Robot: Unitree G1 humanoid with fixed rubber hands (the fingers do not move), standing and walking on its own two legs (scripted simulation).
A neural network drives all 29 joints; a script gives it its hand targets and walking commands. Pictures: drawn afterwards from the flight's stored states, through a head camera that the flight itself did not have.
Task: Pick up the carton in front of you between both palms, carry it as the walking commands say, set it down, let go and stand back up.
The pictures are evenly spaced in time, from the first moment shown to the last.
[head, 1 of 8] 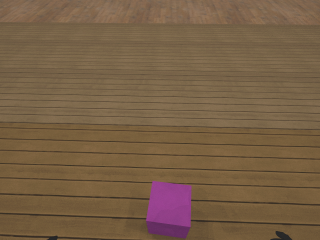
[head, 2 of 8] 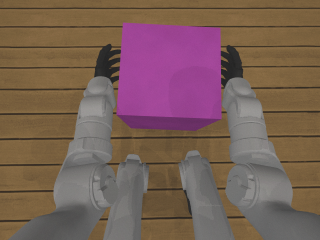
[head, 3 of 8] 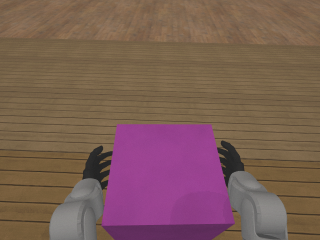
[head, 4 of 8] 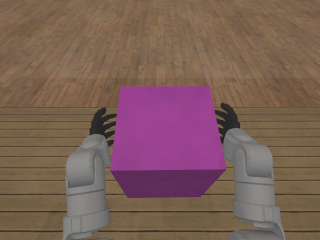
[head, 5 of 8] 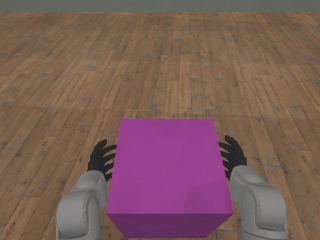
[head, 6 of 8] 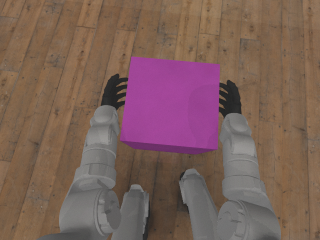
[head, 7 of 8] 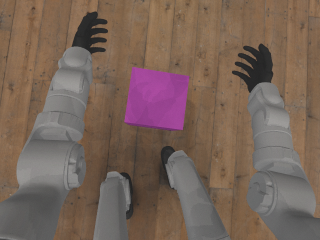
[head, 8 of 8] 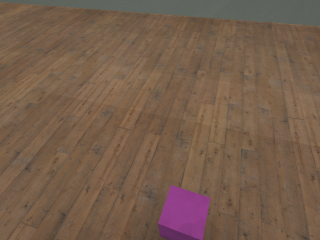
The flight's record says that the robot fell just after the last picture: no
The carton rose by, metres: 0.69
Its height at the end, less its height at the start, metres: -0.35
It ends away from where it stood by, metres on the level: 4.94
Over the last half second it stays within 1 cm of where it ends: yes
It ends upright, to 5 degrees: yes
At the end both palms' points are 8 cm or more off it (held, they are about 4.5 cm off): yes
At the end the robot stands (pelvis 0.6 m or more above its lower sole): yes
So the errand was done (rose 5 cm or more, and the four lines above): yes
